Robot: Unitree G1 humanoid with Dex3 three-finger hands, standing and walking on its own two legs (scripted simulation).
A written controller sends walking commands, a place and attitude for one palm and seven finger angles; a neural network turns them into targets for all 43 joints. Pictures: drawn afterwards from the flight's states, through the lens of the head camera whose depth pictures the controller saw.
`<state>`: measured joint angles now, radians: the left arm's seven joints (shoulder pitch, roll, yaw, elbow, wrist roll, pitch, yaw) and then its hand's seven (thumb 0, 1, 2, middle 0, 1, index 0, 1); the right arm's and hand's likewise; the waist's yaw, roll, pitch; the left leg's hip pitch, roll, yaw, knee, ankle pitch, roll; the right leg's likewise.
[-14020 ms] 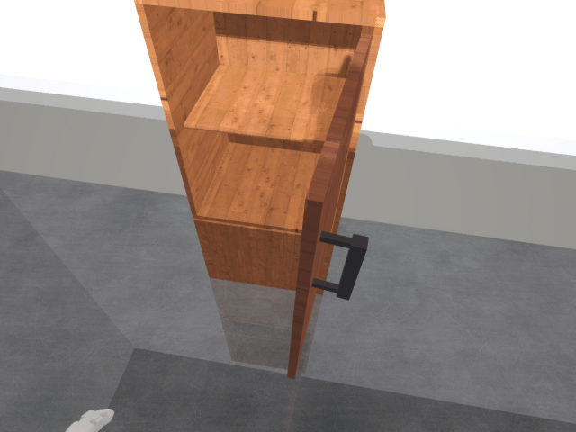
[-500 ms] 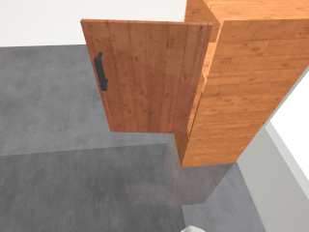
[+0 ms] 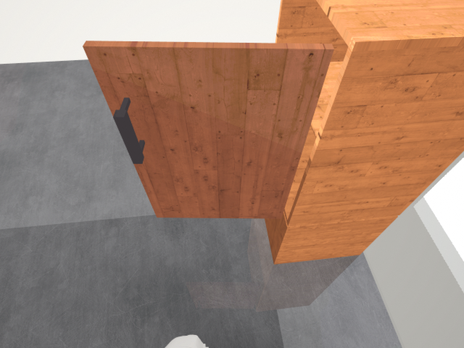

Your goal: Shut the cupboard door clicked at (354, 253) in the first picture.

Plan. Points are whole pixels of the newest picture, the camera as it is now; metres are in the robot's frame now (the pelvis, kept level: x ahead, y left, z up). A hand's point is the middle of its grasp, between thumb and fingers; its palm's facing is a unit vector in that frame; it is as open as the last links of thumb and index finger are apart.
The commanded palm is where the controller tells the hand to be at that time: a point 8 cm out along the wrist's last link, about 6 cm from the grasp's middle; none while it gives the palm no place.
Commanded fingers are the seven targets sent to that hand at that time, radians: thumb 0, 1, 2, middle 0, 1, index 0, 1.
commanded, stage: come to a stop and stand still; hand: left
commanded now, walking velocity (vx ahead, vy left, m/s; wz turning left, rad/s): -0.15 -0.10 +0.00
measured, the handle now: (132, 132) +0.49 +0.25 +0.06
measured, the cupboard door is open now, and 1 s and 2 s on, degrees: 83 83 83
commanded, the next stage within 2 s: look again from close up in 0.96 s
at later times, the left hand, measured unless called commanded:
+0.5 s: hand out of the picture +0.00 +0.18 -0.17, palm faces +0.00 -0.97 -0.24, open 7.4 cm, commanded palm none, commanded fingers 0.00 0.90 0.90 -0.20 -0.30 -0.20 -0.30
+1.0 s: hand out of the picture -0.06 +0.12 -0.17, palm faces +0.03 -0.99 -0.15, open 7.3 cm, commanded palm none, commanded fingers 0.00 0.90 0.90 -0.20 -0.30 -0.20 -0.30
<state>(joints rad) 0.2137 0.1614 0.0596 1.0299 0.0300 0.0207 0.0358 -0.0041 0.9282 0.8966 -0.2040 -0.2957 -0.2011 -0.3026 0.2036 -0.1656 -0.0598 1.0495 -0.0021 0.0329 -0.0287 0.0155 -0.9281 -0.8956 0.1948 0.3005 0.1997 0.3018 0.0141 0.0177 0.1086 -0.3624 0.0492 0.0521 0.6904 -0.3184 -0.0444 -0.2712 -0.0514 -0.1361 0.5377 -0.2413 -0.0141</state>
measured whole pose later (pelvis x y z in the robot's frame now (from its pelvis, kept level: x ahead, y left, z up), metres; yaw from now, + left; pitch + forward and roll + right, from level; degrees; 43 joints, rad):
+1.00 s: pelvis -0.05 -0.04 +0.01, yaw -1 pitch -2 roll +0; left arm 0.29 0.11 0.02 1.14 0.01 0.01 0.03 0.00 0.91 0.90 -0.20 -0.30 -0.20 -0.30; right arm 0.28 -0.10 -0.02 1.16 -0.01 0.02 -0.05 0.01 -0.91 -0.90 0.20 0.30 0.20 0.30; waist 0.00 -0.01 0.06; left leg -0.22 0.07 0.01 0.44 -0.19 -0.05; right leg -0.09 0.01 -0.07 0.42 -0.30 -0.03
